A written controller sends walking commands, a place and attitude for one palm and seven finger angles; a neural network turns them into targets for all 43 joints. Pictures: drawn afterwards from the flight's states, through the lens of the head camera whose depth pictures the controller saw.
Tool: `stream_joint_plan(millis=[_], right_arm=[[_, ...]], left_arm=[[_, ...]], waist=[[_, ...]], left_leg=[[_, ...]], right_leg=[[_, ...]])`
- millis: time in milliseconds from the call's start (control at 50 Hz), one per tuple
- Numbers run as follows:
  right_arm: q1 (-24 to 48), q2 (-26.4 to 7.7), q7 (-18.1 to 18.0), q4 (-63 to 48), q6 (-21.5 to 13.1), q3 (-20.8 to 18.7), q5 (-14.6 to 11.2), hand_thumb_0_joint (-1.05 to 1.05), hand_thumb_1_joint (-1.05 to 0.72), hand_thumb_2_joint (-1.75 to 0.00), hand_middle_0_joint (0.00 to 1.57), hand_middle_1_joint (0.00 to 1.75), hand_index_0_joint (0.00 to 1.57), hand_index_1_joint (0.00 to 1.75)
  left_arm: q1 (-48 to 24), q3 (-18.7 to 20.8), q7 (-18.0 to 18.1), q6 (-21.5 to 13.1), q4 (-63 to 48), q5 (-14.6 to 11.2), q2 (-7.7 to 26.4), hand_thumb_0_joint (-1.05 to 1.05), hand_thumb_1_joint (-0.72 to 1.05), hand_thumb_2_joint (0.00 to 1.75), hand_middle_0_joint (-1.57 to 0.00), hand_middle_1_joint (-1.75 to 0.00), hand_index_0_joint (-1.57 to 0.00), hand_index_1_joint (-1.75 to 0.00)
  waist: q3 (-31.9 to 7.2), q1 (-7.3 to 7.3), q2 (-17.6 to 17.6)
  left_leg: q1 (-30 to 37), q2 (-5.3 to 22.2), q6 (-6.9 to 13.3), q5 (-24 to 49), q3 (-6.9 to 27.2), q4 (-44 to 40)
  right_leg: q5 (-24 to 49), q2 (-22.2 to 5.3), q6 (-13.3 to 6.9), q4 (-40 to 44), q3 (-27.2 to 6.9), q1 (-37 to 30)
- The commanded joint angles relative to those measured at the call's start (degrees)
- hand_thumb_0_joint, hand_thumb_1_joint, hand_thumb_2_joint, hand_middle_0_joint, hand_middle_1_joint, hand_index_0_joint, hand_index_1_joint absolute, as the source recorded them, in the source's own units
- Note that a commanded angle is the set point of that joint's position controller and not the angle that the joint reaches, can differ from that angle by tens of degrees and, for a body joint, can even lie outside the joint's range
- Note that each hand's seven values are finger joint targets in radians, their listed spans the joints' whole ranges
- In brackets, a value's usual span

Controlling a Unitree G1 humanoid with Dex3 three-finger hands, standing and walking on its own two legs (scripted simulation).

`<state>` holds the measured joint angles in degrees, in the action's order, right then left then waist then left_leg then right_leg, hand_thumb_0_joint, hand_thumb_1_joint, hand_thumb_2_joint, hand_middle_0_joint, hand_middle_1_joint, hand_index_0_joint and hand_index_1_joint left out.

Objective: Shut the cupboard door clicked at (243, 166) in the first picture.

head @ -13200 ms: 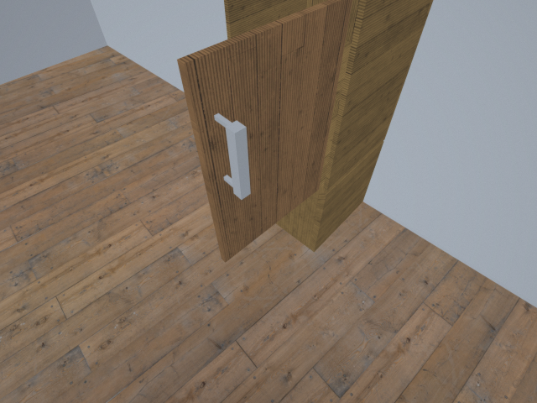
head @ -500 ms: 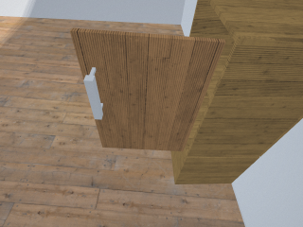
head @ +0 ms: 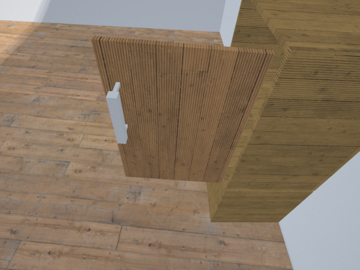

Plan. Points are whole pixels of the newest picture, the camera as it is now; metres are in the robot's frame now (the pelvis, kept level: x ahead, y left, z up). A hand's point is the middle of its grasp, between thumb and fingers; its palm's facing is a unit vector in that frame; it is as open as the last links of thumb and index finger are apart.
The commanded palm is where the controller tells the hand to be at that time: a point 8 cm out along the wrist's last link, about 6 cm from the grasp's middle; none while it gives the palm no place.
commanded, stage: look again from close up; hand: left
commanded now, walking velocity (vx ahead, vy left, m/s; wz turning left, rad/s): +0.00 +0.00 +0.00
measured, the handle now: (120, 114) +0.49 +0.21 +0.05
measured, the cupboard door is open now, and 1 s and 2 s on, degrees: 86 86 86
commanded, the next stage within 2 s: shuffle to correct the standing spot in 0.44 s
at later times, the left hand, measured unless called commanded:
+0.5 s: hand out of the picture +0.06 +0.22 -0.17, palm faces -0.03 -0.96 -0.29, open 7.4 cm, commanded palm none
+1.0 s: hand out of the picture +0.01 +0.14 -0.19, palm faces +0.01 -0.99 -0.14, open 7.4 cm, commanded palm none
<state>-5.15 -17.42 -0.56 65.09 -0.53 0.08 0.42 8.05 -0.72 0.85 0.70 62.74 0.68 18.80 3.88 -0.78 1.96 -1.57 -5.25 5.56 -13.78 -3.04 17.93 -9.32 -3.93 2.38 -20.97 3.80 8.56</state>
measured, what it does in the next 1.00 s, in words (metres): stands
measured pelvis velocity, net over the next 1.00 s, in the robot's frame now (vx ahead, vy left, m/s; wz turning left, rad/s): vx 0.04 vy -0.01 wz -0.02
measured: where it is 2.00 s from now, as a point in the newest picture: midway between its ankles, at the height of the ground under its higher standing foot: outside the picture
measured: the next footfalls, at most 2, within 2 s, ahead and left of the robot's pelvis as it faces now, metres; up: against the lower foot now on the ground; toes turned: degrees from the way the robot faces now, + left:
none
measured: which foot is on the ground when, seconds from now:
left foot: down 0.00-1.00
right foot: down 0.00-1.00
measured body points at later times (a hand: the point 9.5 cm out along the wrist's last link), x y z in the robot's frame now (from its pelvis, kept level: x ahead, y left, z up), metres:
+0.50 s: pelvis +0.00 -0.02 +0.00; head +0.00 +0.00 +0.45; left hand +0.06 +0.27 -0.14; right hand +0.07 -0.31 -0.13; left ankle -0.04 +0.05 -0.74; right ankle +0.02 -0.15 -0.74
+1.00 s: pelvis +0.04 -0.01 -0.01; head +0.06 +0.00 +0.44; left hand +0.01 +0.19 -0.18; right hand +0.00 -0.23 -0.16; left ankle -0.04 +0.05 -0.74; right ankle +0.02 -0.15 -0.74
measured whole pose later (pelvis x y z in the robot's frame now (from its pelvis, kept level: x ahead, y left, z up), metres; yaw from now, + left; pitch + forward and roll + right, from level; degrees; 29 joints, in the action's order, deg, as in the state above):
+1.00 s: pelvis +0.04 -0.01 -0.01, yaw -1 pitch -2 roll -1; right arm -17.4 -7.6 -2.4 68.6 -1.0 1.2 0.4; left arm 18.6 -0.8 2.0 0.5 65.3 0.3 8.3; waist 3.7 -0.4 1.6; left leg -2.7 -2.8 4.0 -21.5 -3.7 26.2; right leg -16.5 -1.9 0.9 -29.4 3.4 10.3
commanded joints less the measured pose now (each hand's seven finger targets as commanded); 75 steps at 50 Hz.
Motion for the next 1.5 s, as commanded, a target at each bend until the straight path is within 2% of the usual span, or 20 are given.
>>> stream_joint_plan(millis=[0, 120, 520, 600, 640, 700, 740, 780, 820, 860, 880, 900, 940, 980, 1060, 1080, 1160, 1280, 1340, 1480], right_arm=[[1.9, -12.6, -0.5, -3.4, -1.4, -2.5, -0.2, 0.00, -0.90, -0.90, 0.20, 0.30, 0.20, 0.30], [1.8, -12.4, -0.4, -2.9, -1.4, -2.3, -0.2, 0.00, -0.90, -0.90, 0.20, 0.30, 0.20, 0.30], [1.5, -12.7, -0.3, -2.4, -1.7, -2.0, -0.1, 0.00, -0.90, -0.90, 0.20, 0.30, 0.20, 0.30], [-3.2, -5.7, 0.1, -0.3, -0.3, -0.1, 0.4, 0.00, -0.90, -0.90, 0.20, 0.30, 0.20, 0.30], [-5.2, -5.2, 0.2, -0.1, 0.2, 0.0, 0.6, 0.00, -0.90, -0.90, 0.20, 0.30, 0.20, 0.30], [-7.3, -4.5, 0.1, -0.3, 0.3, -0.1, 0.6, 0.00, -0.90, -0.90, 0.20, 0.30, 0.20, 0.30], [-8.5, -3.6, 0.0, -0.5, 0.0, -0.1, 0.5, 0.00, -0.90, -0.90, 0.20, 0.30, 0.20, 0.30], [-10.0, -2.4, -0.3, -0.6, -0.5, -0.1, 0.3, 0.00, -0.90, -0.90, 0.20, 0.30, 0.20, 0.30], [-11.0, -0.7, -0.7, -0.6, -1.1, 0.0, 0.3, 0.00, -0.90, -0.90, 0.20, 0.30, 0.20, 0.30], [-12.8, 0.7, -1.3, 0.2, -1.4, 0.1, 0.1, 0.00, -0.90, -0.90, 0.20, 0.30, 0.20, 0.30], [-14.2, 0.7, -1.6, 0.8, -1.5, -0.1, 0.0, 0.00, -0.90, -0.90, 0.20, 0.30, 0.20, 0.30], [-16.0, 0.6, -1.9, 1.6, -1.6, -0.4, 0.0, 0.00, -0.90, -0.90, 0.20, 0.30, 0.20, 0.30], [-17.3, 0.3, -2.8, 2.5, -1.6, -0.8, -0.5, 0.00, -0.90, -0.90, 0.20, 0.30, 0.20, 0.30], [-17.0, 0.8, -3.1, 2.4, -1.3, -1.2, -0.7, 0.00, -0.90, -0.90, 0.20, 0.30, 0.20, 0.30], [-16.8, 2.5, -3.3, 1.7, -1.0, -1.9, -0.7, 0.00, -0.90, -0.90, 0.20, 0.30, 0.20, 0.30], [-17.1, 2.9, -3.3, 1.6, -1.0, -2.0, -0.7, 0.00, -0.90, -0.90, 0.20, 0.30, 0.20, 0.30], [-16.7, 2.5, -3.3, 1.6, -1.2, -2.4, -0.5, 0.00, -0.90, -0.90, 0.20, 0.30, 0.20, 0.30], [-13.5, 1.6, -2.7, 0.8, -1.3, -2.5, -0.3, 0.00, -0.90, -0.90, 0.20, 0.30, 0.20, 0.30], [-12.0, 0.7, -2.3, 0.7, -1.3, -2.3, -0.2, 0.00, -0.90, -0.90, 0.20, 0.30, 0.20, 0.30], [-8.7, -2.2, -1.4, -0.1, -1.4, -2.0, -0.1, 0.00, -0.90, -0.90, 0.20, 0.30, 0.20, 0.30]], left_arm=[[-1.3, 2.1, 0.9, -1.2, -3.4, 0.1, 9.7, 0.00, 0.90, 0.90, -0.20, -0.30, -0.20, -0.30], [-1.4, 2.0, 0.8, -1.4, -3.0, 0.1, 9.8, 0.00, 0.90, 0.90, -0.20, -0.30, -0.20, -0.30], [-2.0, 2.1, 0.5, -2.0, -2.7, 0.1, 10.3, 0.00, 0.90, 0.90, -0.20, -0.30, -0.20, -0.30], [2.2, 0.6, 0.7, -0.8, -0.9, 0.2, 3.8, 0.00, 0.90, 0.90, -0.20, -0.30, -0.20, -0.30], [3.8, 0.7, 0.5, -0.5, -0.9, 0.5, 3.3, 0.00, 0.90, 0.90, -0.20, -0.30, -0.20, -0.30], [5.8, 1.2, 0.2, -0.4, -1.5, 0.6, 3.1, 0.00, 0.90, 0.90, -0.20, -0.30, -0.20, -0.30], [7.8, 1.5, 0.1, -0.7, -1.5, 0.5, 2.2, 0.00, 0.90, 0.90, -0.20, -0.30, -0.20, -0.30], [10.2, 2.0, 0.2, -1.2, -1.4, 0.4, 2.0, 0.00, 0.90, 0.90, -0.20, -0.30, -0.20, -0.30], [12.6, 2.4, 0.6, -1.5, -0.7, 0.2, 1.4, 0.00, 0.90, 0.90, -0.20, -0.30, -0.20, -0.30], [13.5, 2.3, 1.2, -1.6, -0.3, -0.2, -0.2, 0.00, 0.90, 0.90, -0.20, -0.30, -0.20, -0.30], [13.1, 2.1, 1.4, -1.6, -0.6, -0.2, -1.4, 0.00, 0.90, 0.90, -0.20, -0.30, -0.20, -0.30], [12.5, 1.7, 1.7, -1.5, -0.7, -0.2, -3.1, 0.00, 0.90, 0.90, -0.20, -0.30, -0.20, -0.30], [12.3, 1.2, 2.5, -1.3, -0.8, -0.5, -4.4, 0.00, 0.90, 0.90, -0.20, -0.30, -0.20, -0.30], [12.9, 1.5, 3.0, -0.9, -0.5, -0.5, -4.4, 0.00, 0.90, 0.90, -0.20, -0.30, -0.20, -0.30], [13.5, 1.7, 3.1, -0.7, -0.2, -0.6, -5.5, 0.00, 0.90, 0.90, -0.20, -0.30, -0.20, -0.30], [13.4, 1.8, 3.0, -0.7, -0.5, -0.5, -5.6, 0.00, 0.90, 0.90, -0.20, -0.30, -0.20, -0.30], [12.1, 2.1, 2.9, -0.6, -1.1, -0.5, -5.8, 0.00, 0.90, 0.90, -0.20, -0.30, -0.20, -0.30], [9.2, 2.4, 2.3, -1.1, -1.4, -0.2, -3.6, 0.00, 0.90, 0.90, -0.20, -0.30, -0.20, -0.30], [7.6, 2.3, 2.0, -1.2, -1.5, 0.0, -2.4, 0.00, 0.90, 0.90, -0.20, -0.30, -0.20, -0.30], [5.1, 2.4, 1.3, -1.6, -1.9, 0.2, 0.8, 0.00, 0.90, 0.90, -0.20, -0.30, -0.20, -0.30]], waist=[[-4.8, 0.33, -2.2], [-3.8, 0.34, -2.1], [-4.7, 0.52, -1.6], [-3.1, 0.49, -2.0], [-0.3, 0.47, -0.8], [3.2, 0.29, -1.0], [3.7, 0.01, -0.6], [2.0, -0.31, 1.2], [0.1, -0.55, 2.6], [-1.8, 0.02, 1.5], [-1.7, 0.58, -1.2], [-2.7, 1.17, -4.2], [-3.0, 1.00, -7.8], [-1.2, 0.46, -6.7], [-1.4, 0.63, -4.3], [-1.7, 0.74, -3.3], [-2.7, 0.77, -4.5], [-1.3, 0.64, -1.5], [0.9, 0.49, -1.7], [1.6, 0.32, -1.3]], left_leg=[[-2.6, 12.5, -5.5, 19.6, 8.5, -3.7], [-3.3, 12.4, -5.1, 15.1, 8.7, -4.8], [-2.7, 12.6, -4.5, 13.8, 8.2, -5.1], [-4.7, 11.6, -4.5, -0.3, 7.0, -4.9], [-6.8, 11.0, -4.1, -7.2, 6.7, -4.4], [-9.9, 10.8, -3.1, -12.1, 6.7, -3.4], [-10.6, 10.4, -2.8, -9.8, 6.0, -1.1], [-11.3, 9.4, -2.8, -4.2, 4.2, 2.9], [-13.0, 8.3, -3.7, 0.9, 2.5, 7.1], [-10.3, 9.0, -4.4, 9.3, 2.9, 7.2], [-7.2, 10.4, -4.3, 17.5, 3.7, 6.0], [-3.0, 12.2, -4.3, 30.6, 4.7, 6.1], [1.6, 14.5, -5.1, 54.0, 5.8, 6.6], [1.5, 14.8, -5.3, 58.1, 6.2, 6.5], [0.7, 13.6, -5.2, 45.1, 5.9, 4.5], [0.5, 13.6, -5.1, 44.1, 6.1, 4.0], [0.8, 13.6, -5.1, 41.7, 6.2, 3.0], [-2.9, 12.6, -4.2, 25.1, 6.2, 0.4], [-5.1, 12.5, -4.2, 17.2, 6.5, -1.9], [-6.7, 12.2, -3.6, 4.6, 7.2, -5.0]], right_leg=[[8.8, -4.3, -3.4, 0.5, -4.6, -3.7], [7.6, -4.5, -3.5, 1.9, -5.3, -3.3], [9.1, -5.0, -3.9, 3.2, -6.2, -3.3], [-1.9, -4.6, -3.1, 3.7, -6.3, -1.6], [-8.6, -4.3, -3.5, 3.6, -7.1, 1.1], [-13.4, -4.0, -4.3, 2.8, -8.2, 4.1], [-12.8, -4.4, -5.2, 2.4, -9.3, 4.2], [-8.7, -5.4, -6.5, 1.6, -10.5, 0.9], [0.5, -7.5, -8.2, -0.3, -12.4, -3.3], [13.3, -7.4, -8.4, -3.9, -10.5, -3.9], [18.5, -5.6, -7.6, -6.9, -7.7, -2.2], [20.3, -3.9, -6.1, -9.6, -4.9, -0.4], [14.5, -2.0, -4.0, -9.4, -2.8, 1.0], [10.9, -1.3, -3.6, -8.2, -2.8, 1.1], [14.0, -2.1, -3.7, -6.6, -4.1, 0.3], [14.5, -2.0, -3.7, -6.7, -4.2, 0.0], [10.6, -1.6, -3.4, -6.7, -3.9, 0.0], [12.5, -2.7, -3.9, -3.5, -5.1, -1.4], [9.0, -2.9, -3.9, -1.8, -5.8, -0.5], [3.1, -3.3, -4.0, 1.9, -6.9, 0.6]])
